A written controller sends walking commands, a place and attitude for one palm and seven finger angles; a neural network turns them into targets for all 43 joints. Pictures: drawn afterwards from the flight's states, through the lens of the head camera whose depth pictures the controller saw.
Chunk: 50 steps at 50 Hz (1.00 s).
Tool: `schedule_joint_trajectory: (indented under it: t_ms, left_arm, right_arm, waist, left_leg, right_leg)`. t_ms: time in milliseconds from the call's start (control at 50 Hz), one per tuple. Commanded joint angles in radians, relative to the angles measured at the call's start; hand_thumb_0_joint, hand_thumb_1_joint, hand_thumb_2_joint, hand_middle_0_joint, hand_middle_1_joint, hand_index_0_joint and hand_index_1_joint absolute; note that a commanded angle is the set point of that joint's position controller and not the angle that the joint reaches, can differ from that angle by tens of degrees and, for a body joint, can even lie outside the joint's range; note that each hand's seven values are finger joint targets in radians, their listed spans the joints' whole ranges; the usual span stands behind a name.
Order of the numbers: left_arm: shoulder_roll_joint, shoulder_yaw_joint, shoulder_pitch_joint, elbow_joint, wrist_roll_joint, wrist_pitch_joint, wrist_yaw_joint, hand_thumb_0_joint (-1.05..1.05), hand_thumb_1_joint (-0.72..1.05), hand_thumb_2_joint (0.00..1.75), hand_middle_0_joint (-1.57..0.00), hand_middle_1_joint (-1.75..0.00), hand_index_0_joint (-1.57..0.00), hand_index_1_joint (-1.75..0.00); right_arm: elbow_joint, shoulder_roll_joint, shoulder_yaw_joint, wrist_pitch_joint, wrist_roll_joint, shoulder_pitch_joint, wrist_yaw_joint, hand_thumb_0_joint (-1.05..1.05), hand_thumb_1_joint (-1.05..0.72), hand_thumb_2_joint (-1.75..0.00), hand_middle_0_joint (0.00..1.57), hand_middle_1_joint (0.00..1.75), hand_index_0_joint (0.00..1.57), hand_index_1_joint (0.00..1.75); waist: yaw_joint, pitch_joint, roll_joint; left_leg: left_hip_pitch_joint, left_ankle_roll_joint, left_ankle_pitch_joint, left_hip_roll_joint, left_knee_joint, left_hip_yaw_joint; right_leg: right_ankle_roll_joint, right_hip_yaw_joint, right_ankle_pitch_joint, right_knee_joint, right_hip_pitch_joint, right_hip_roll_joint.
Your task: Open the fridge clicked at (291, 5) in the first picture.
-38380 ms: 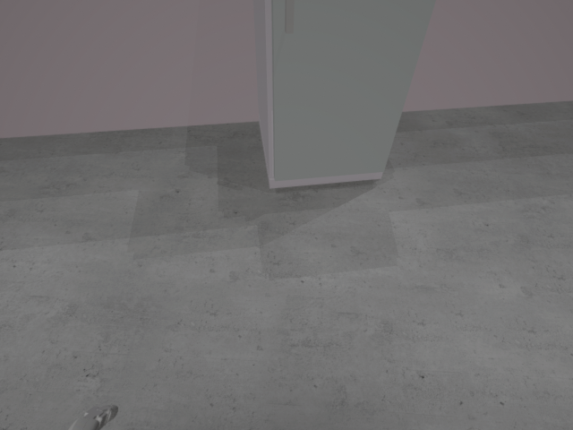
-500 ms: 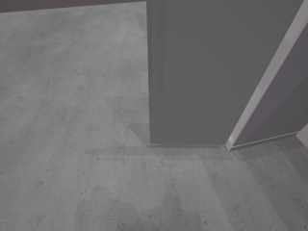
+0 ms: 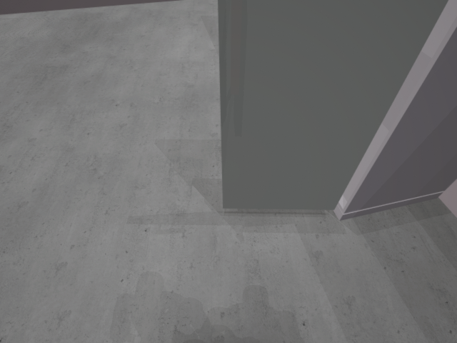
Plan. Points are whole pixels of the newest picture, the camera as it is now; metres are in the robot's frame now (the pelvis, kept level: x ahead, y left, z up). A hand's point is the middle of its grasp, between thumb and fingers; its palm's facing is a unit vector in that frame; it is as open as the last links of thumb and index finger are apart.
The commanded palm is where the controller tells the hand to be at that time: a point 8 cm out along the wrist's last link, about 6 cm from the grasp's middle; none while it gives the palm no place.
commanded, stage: look to check the result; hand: left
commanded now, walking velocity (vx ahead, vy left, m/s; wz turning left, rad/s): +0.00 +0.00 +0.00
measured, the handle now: (236, 16) +0.78 +0.02 +0.21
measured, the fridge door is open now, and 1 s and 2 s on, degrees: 75 75 75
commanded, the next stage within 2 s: stand and wait in 0.04 s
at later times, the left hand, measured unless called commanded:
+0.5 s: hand out of the picture +0.07 +0.22 -0.16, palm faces -0.01 -0.95 -0.31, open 7.4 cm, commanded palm none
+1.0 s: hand out of the picture +0.10 +0.22 -0.15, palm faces -0.02 -0.95 -0.32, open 7.4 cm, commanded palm none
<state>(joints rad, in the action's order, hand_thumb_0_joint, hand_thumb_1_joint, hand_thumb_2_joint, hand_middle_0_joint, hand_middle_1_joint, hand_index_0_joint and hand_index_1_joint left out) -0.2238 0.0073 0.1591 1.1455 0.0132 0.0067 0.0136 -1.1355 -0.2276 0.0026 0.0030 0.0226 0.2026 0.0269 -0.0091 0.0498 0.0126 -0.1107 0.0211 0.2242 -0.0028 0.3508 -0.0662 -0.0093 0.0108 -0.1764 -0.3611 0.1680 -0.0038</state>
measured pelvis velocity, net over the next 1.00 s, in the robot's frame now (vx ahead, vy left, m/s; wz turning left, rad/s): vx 0.01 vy -0.02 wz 0.01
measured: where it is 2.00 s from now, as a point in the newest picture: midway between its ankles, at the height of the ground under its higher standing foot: outside the picture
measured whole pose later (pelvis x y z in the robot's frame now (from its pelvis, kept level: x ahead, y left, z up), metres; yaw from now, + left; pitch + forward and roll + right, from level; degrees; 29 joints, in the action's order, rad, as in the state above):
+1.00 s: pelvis +0.01 -0.02 +0.00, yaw +1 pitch -1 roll +0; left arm -0.31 0.01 0.07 1.13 0.01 0.02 0.00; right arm -1.12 -0.32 0.01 0.00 0.02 0.12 0.01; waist -0.01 0.05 0.01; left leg -0.08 0.00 0.20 0.02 0.29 -0.05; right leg -0.03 0.03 -0.16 -0.30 0.14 -0.02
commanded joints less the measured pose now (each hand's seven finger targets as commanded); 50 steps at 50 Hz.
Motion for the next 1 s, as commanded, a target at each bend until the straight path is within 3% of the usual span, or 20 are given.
schedule_joint_trajectory:
  t_ms: [0, 600, 980]
  left_arm:
    - [-0.175, 0.028, -0.015, -0.049, -0.001, 0.021, 0.007, 0.00, 0.90, 0.90, -0.20, -0.30, -0.20, -0.30]
    - [-0.271, 0.035, -0.101, -0.070, -0.002, 0.033, -0.001, 0.00, 0.90, 0.90, -0.20, -0.30, -0.20, -0.30]
    - [-0.289, 0.033, -0.124, -0.073, -0.004, 0.033, -0.002, 0.00, 0.90, 0.90, -0.20, -0.30, -0.20, -0.30]
  right_arm:
    - [0.043, -0.162, -0.031, 0.015, -0.004, 0.014, 0.004, 0.00, -0.90, -0.90, 0.20, 0.30, 0.20, 0.30]
    - [0.060, -0.265, -0.039, 0.016, -0.005, -0.081, -0.006, 0.00, -0.90, -0.90, 0.20, 0.30, 0.20, 0.30]
    - [0.062, -0.286, -0.035, 0.018, -0.004, -0.100, -0.005, 0.00, -0.90, -0.90, 0.20, 0.30, 0.20, 0.30]
  waist:
    - [0.000, -0.039, -0.005]
    - [-0.002, -0.082, -0.022]
    - [-0.005, -0.094, -0.013]
  left_leg:
    - [-0.017, 0.009, -0.130, 0.122, -0.072, 0.108]
    - [0.015, 0.001, -0.157, 0.128, -0.085, 0.119]
    - [0.028, -0.007, -0.192, 0.138, -0.099, 0.116]
  right_leg:
    - [-0.028, -0.091, 0.112, 0.050, -0.021, 0.111]
    - [-0.033, -0.100, 0.165, 0.085, -0.061, 0.131]
    - [-0.035, -0.100, 0.217, 0.086, -0.088, 0.132]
